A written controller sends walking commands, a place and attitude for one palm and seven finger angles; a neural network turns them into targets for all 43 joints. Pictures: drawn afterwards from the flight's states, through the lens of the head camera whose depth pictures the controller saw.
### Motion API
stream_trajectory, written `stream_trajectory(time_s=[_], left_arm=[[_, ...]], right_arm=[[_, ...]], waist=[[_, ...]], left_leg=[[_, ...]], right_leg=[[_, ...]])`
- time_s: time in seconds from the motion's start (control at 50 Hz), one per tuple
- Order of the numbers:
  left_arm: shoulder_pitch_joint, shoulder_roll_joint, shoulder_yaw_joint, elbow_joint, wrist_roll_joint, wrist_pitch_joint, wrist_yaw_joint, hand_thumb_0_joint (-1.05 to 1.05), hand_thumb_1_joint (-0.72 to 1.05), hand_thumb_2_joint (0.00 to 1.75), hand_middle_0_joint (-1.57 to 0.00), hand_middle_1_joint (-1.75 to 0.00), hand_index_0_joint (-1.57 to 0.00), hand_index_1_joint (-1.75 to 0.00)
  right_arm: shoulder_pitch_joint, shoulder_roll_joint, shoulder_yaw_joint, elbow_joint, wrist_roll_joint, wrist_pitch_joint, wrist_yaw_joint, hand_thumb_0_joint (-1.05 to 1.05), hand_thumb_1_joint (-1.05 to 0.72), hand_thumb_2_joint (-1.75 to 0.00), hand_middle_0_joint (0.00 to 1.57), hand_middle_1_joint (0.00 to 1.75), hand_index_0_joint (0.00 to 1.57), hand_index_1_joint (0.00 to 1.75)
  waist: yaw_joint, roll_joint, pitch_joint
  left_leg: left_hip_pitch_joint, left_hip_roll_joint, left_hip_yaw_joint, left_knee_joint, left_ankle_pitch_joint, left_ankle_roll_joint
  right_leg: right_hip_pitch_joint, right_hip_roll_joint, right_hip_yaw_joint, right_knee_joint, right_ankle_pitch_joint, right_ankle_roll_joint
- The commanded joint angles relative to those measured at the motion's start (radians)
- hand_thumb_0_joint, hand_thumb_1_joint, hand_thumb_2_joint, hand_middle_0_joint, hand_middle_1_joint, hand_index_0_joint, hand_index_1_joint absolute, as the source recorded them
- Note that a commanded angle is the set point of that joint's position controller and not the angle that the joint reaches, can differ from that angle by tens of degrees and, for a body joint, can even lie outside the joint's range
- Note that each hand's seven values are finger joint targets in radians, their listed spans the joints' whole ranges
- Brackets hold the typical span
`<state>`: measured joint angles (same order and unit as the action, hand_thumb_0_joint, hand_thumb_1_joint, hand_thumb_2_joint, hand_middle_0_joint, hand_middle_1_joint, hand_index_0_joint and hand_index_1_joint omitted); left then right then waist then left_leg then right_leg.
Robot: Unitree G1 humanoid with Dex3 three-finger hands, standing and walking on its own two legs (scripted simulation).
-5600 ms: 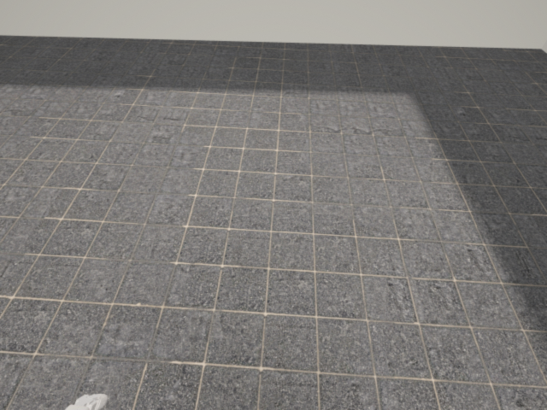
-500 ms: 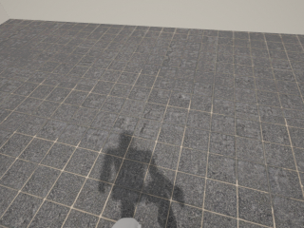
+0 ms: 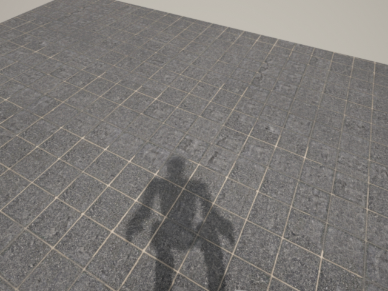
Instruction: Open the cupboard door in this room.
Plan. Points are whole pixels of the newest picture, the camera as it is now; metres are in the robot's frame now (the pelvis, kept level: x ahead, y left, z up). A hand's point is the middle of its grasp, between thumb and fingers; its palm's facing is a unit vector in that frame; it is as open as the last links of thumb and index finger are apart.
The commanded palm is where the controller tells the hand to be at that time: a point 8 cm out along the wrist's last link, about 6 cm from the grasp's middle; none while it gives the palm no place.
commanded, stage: turn or walk to find it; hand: left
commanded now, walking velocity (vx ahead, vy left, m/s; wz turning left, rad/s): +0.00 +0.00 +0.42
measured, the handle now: out of the picture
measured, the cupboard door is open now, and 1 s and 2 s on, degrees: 0 0 0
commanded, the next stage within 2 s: none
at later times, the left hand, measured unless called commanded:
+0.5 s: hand out of the picture -0.03 +0.19 -0.18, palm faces +0.27 -0.93 -0.23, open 7.3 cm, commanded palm none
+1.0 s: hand out of the picture -0.03 +0.19 -0.15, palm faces +0.44 -0.85 -0.29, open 7.3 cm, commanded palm none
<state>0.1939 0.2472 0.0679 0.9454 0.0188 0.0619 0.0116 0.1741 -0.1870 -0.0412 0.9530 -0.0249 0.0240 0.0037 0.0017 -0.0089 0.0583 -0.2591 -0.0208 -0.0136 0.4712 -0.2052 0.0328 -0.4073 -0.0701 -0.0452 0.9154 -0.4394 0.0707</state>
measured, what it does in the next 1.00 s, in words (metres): steps on the spot, turning left: right foot, then left foot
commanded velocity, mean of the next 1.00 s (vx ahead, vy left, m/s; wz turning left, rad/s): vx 0.00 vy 0.00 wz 0.42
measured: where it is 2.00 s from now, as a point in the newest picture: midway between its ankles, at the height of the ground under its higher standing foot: outside the picture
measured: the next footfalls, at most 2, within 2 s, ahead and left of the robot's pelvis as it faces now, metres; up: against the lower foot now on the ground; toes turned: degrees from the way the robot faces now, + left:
right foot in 0.14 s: +0.04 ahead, -0.14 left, +0.00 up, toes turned +0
left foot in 0.52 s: -0.03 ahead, +0.12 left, +0.00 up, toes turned +20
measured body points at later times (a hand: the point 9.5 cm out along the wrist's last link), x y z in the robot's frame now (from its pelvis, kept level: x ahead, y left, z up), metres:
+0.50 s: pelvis -0.03 -0.01 -0.01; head +0.01 +0.00 +0.44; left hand -0.04 +0.24 -0.16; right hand +0.09 -0.25 -0.15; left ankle -0.07 +0.11 -0.73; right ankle +0.00 -0.14 -0.74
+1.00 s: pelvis -0.04 -0.04 -0.01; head -0.01 -0.06 +0.44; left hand -0.06 +0.23 -0.12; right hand +0.12 -0.23 -0.17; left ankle -0.09 +0.09 -0.71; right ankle +0.01 -0.12 -0.74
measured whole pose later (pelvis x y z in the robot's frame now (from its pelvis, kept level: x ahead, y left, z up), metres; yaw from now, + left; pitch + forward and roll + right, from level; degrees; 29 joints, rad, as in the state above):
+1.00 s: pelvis -0.04 -0.04 -0.01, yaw +26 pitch -1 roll +1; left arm 0.17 0.18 0.04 0.90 0.02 0.01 0.02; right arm 0.21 -0.23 -0.08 0.97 -0.02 0.06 0.01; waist -0.01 0.06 0.05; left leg -0.40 -0.04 -0.07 0.84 -0.43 -0.01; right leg -0.27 -0.05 -0.11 0.59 -0.31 -0.03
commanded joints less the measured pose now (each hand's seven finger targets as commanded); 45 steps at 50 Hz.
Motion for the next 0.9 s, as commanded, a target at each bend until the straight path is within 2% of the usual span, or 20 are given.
stream_trajectory(time_s=[0.0,0.08,0.1,0.12,0.14,0.18,0.22,0.38,0.42,0.46,0.48,0.5,0.52,0.56,0.6,0.64,0.76,0.82,0.86,0.88], left_arm=[[0.001,0.039,0.004,-0.084,-0.008,-0.033,0.007,0.0,0.9,0.9,-0.2,-0.3,-0.2,-0.3],[0.108,0.067,0.009,-0.062,-0.009,-0.052,0.015,0.0,0.9,0.9,-0.2,-0.3,-0.2,-0.3],[0.126,0.125,0.022,-0.065,0.003,-0.062,0.021,0.0,0.9,0.9,-0.2,-0.3,-0.2,-0.3],[0.116,0.205,0.037,-0.079,0.014,-0.065,0.024,0.0,0.9,0.9,-0.2,-0.3,-0.2,-0.3],[0.098,0.2,0.04,-0.096,0.004,-0.064,0.027,0.0,0.9,0.9,-0.2,-0.3,-0.2,-0.3],[-0.017,0.145,0.028,-0.116,0.003,-0.061,0.029,0.0,0.9,0.9,-0.2,-0.3,-0.2,-0.3],[-0.06,0.109,0.014,-0.125,0.006,-0.069,0.025,0.0,0.9,0.9,-0.2,-0.3,-0.2,-0.3],[0.081,0.166,0.031,-0.054,0.016,-0.064,0.02,0.0,0.9,0.9,-0.2,-0.3,-0.2,-0.3],[0.088,0.178,0.034,-0.043,0.014,-0.061,0.018,0.0,0.9,0.9,-0.2,-0.3,-0.2,-0.3],[0.062,0.171,0.034,-0.043,0.004,-0.053,0.016,0.0,0.9,0.9,-0.2,-0.3,-0.2,-0.3],[0.06,0.143,0.03,-0.05,-0.005,-0.046,0.014,0.0,0.9,0.9,-0.2,-0.3,-0.2,-0.3],[0.082,0.076,0.019,-0.083,-0.009,-0.04,0.007,0.0,0.9,0.9,-0.2,-0.3,-0.2,-0.3],[0.01,0.062,0.003,-0.113,-0.001,-0.035,0.009,0.0,0.9,0.9,-0.2,-0.3,-0.2,-0.3],[-0.055,0.071,0.012,-0.096,-0.003,-0.024,0.012,0.0,0.9,0.9,-0.2,-0.3,-0.2,-0.3],[-0.015,0.07,0.014,-0.064,-0.002,-0.028,0.001,0.0,0.9,0.9,-0.2,-0.3,-0.2,-0.3],[-0.002,0.065,0.01,-0.052,-0.005,-0.03,-0.001,0.0,0.9,0.9,-0.2,-0.3,-0.2,-0.3],[-0.035,0.044,0.001,-0.083,-0.01,-0.033,0.005,0.0,0.9,0.9,-0.2,-0.3,-0.2,-0.3],[0.011,0.045,0.001,-0.081,-0.013,-0.04,0.007,0.0,0.9,0.9,-0.2,-0.3,-0.2,-0.3],[0.077,0.056,0.006,-0.067,-0.012,-0.051,0.01,0.0,0.9,0.9,-0.2,-0.3,-0.2,-0.3],[0.111,0.089,0.012,-0.061,-0.007,-0.06,0.014,0.0,0.9,0.9,-0.2,-0.3,-0.2,-0.3]], right_arm=[[0.036,-0.219,-0.062,-0.062,-0.003,-0.002,-0.015,0.0,-0.9,-0.9,0.2,0.3,0.2,0.3],[0.008,-0.196,-0.065,-0.079,0.008,0.003,-0.006,0.0,-0.9,-0.9,0.2,0.3,0.2,0.3],[0.017,-0.144,-0.059,-0.091,0.016,0.003,-0.001,0.0,-0.9,-0.9,0.2,0.3,0.2,0.3],[0.006,-0.095,-0.048,-0.121,0.014,0.002,0.003,0.0,-0.9,-0.9,0.2,0.3,0.2,0.3],[-0.021,-0.15,-0.063,-0.12,0.001,0.016,0.001,0.0,-0.9,-0.9,0.2,0.3,0.2,0.3],[0.004,-0.149,-0.07,-0.085,0.003,0.032,0.01,0.0,-0.9,-0.9,0.2,0.3,0.2,0.3],[0.06,-0.124,-0.063,-0.053,0.001,0.035,0.018,0.0,-0.9,-0.9,0.2,0.3,0.2,0.3],[-0.049,-0.092,-0.039,-0.072,0.015,0.019,0.015,0.0,-0.9,-0.9,0.2,0.3,0.2,0.3],[-0.018,-0.093,-0.034,-0.062,0.017,0.01,0.01,0.0,-0.9,-0.9,0.2,0.3,0.2,0.3],[0.05,-0.113,-0.035,-0.042,0.014,0.002,0.007,0.0,-0.9,-0.9,0.2,0.3,0.2,0.3],[0.084,-0.158,-0.043,-0.037,0.013,-0.008,0.009,0.0,-0.9,-0.9,0.2,0.3,0.2,0.3],[0.108,-0.259,-0.067,-0.045,0.004,-0.016,0.005,0.0,-0.9,-0.9,0.2,0.3,0.2,0.3],[0.161,-0.299,-0.074,-0.031,0.005,-0.008,0.0,0.0,-0.9,-0.9,0.2,0.3,0.2,0.3],[0.115,-0.246,-0.062,-0.022,0.002,-0.012,-0.021,0.0,-0.9,-0.9,0.2,0.3,0.2,0.3],[0.031,-0.203,-0.046,-0.048,0.002,-0.017,-0.024,0.0,-0.9,-0.9,0.2,0.3,0.2,0.3],[0.035,-0.206,-0.043,-0.05,0.005,-0.022,-0.024,0.0,-0.9,-0.9,0.2,0.3,0.2,0.3],[0.062,-0.218,-0.056,-0.05,0.0,-0.011,-0.019,0.0,-0.9,-0.9,0.2,0.3,0.2,0.3],[0.03,-0.217,-0.06,-0.065,-0.002,-0.004,-0.015,0.0,-0.9,-0.9,0.2,0.3,0.2,0.3],[0.008,-0.212,-0.062,-0.074,0.004,-0.001,-0.011,0.0,-0.9,-0.9,0.2,0.3,0.2,0.3],[0.003,-0.185,-0.062,-0.077,0.011,-0.002,-0.006,0.0,-0.9,-0.9,0.2,0.3,0.2,0.3]], waist=[[-0.029,0.155,-0.088],[0.025,0.099,-0.108],[0.036,-0.063,-0.114],[0.041,-0.287,-0.075],[0.053,-0.258,-0.065],[-0.009,-0.139,0.0],[-0.038,-0.122,-0.008],[0.05,-0.186,-0.054],[0.038,-0.192,-0.093],[-0.002,-0.158,-0.12],[-0.024,-0.029,-0.143],[-0.03,0.265,-0.154],[-0.069,0.272,-0.134],[-0.059,0.294,-0.086],[-0.017,0.195,-0.069],[-0.015,0.159,-0.077],[-0.039,0.149,-0.094],[-0.019,0.168,-0.099],[0.018,0.144,-0.11],[0.034,0.073,-0.118]], left_leg=[[0.077,0.252,-0.294,-0.14,0.232,0.14],[-0.079,0.166,-0.273,-0.033,0.149,0.067],[-0.225,0.076,-0.181,0.112,-0.02,0.007],[-0.353,-0.053,-0.03,0.333,-0.3,-0.057],[-0.322,-0.009,-0.077,0.521,-0.351,-0.052],[-0.303,0.026,-0.073,0.703,-0.252,-0.053],[-0.277,0.036,-0.028,0.726,-0.17,-0.075],[-0.176,0.046,0.077,0.338,-0.268,-0.092],[-0.116,0.031,0.102,0.212,-0.228,-0.085],[0.032,0.034,0.109,0.016,-0.054,-0.073],[0.162,0.098,0.031,-0.094,0.082,-0.051],[0.29,0.344,-0.284,-0.111,0.407,0.059],[0.219,0.436,-0.326,-0.129,0.5,0.155],[0.138,0.347,-0.283,-0.141,0.392,0.14],[0.116,0.283,-0.192,-0.135,0.381,0.116],[0.137,0.256,-0.164,-0.129,0.444,0.113],[0.152,0.263,-0.232,-0.107,0.426,0.139],[0.089,0.239,-0.258,-0.083,0.404,0.126],[0.003,0.195,-0.25,-0.029,0.316,0.083],[-0.074,0.147,-0.216,0.034,0.201,0.038]], right_leg=[[0.025,0.018,0.008,-0.137,-0.011,-0.006],[0.288,0.019,0.004,-0.502,0.214,-0.02],[0.396,-0.136,0.159,-0.613,0.162,-0.066],[0.382,-0.366,0.384,-0.674,0.208,-0.18],[0.241,-0.408,0.387,-0.697,0.183,-0.233],[0.131,-0.32,0.258,-0.684,0.152,-0.215],[0.147,-0.239,0.099,-0.633,0.261,-0.18],[0.301,-0.284,0.029,-0.533,0.546,-0.211],[0.329,-0.279,0.011,-0.472,0.643,-0.195],[0.263,-0.252,-0.053,-0.379,0.575,-0.13],[0.159,-0.213,-0.094,-0.25,0.451,-0.081],[-0.101,-0.087,-0.141,-0.06,0.043,-0.003],[-0.123,-0.048,-0.078,0.083,-0.211,-0.001],[-0.156,-0.053,0.021,0.203,-0.108,-0.009],[-0.136,-0.051,0.018,0.211,-0.004,-0.001],[-0.115,-0.038,0.013,0.17,0.019,0.006],[-0.042,0.0,0.008,-0.06,-0.024,0.008],[0.069,0.03,-0.009,-0.221,0.023,-0.004],[0.214,0.033,-0.022,-0.417,0.182,-0.009],[0.318,-0.013,0.021,-0.533,0.26,-0.021]])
